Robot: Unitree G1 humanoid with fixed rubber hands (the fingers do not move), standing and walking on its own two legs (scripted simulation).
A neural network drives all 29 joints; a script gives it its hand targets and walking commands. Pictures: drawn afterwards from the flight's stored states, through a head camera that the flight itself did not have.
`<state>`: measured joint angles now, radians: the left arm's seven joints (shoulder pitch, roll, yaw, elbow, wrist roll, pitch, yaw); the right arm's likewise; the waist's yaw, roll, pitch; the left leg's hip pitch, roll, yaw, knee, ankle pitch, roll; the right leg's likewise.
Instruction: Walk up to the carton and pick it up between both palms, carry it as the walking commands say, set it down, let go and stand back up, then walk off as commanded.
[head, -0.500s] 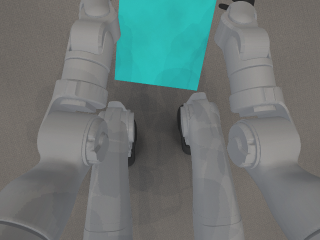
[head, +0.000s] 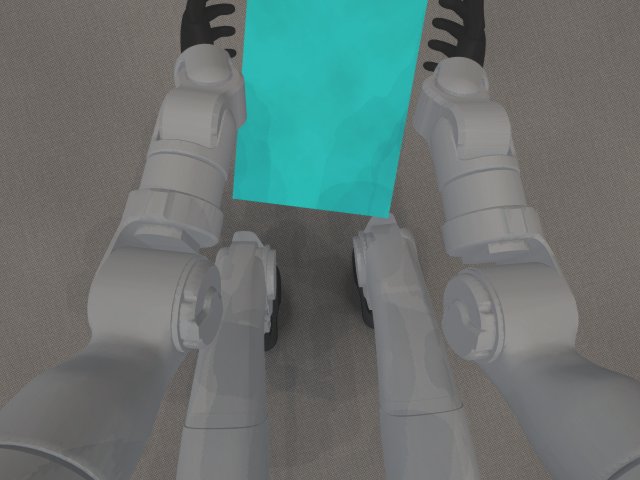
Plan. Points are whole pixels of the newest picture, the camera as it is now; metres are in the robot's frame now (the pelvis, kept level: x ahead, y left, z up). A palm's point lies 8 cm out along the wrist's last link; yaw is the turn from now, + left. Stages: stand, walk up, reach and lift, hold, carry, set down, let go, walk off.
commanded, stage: reach and lift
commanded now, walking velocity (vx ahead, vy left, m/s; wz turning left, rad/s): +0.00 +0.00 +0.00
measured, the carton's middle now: (323, 103) +0.51 -0.04 -0.18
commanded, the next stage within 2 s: none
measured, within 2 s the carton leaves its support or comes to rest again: neither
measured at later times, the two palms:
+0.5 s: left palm (144, 18) +0.50 +0.10 +0.06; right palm (500, 48) +0.46 -0.16 +0.05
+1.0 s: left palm out of the picture +0.49 +0.12 +0.12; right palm out of the picture +0.45 -0.16 +0.15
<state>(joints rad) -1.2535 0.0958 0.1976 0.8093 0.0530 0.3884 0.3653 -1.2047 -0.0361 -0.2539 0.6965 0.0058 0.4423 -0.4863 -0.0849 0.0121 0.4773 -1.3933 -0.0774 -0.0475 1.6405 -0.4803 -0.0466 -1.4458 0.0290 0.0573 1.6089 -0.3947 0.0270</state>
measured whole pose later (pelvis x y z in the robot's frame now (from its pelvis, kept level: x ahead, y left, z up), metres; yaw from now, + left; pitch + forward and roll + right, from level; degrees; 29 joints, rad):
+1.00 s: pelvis +0.11 +0.01 +0.16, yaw -1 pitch +18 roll +0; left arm -0.63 -0.01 0.24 0.83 0.22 0.38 0.07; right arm -0.59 0.15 -0.43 0.69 -0.23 0.38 -0.08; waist -0.10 -0.03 -0.13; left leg -0.88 -0.05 -0.07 0.97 -0.39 -0.01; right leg -0.92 0.03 0.06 0.93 -0.32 0.03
